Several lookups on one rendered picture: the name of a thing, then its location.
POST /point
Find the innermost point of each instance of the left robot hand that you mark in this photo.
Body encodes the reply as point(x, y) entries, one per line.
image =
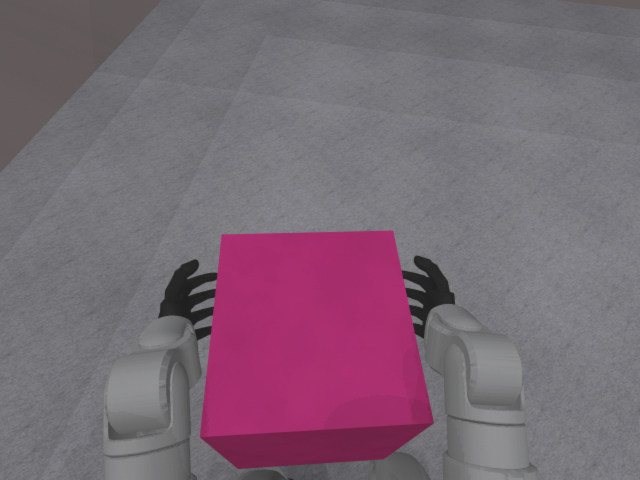
point(178, 303)

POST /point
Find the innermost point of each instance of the robot left shin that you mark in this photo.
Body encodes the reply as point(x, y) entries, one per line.
point(275, 469)

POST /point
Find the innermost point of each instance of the left robot forearm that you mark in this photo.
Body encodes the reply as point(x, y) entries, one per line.
point(146, 404)

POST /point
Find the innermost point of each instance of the right robot forearm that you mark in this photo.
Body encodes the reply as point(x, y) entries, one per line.
point(484, 397)

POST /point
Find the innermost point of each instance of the right robot thigh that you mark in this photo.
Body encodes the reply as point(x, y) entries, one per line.
point(397, 466)

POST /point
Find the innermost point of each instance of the carton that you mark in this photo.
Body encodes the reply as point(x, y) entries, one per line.
point(313, 356)

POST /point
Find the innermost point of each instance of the right robot hand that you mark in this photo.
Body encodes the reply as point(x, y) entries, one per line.
point(436, 287)

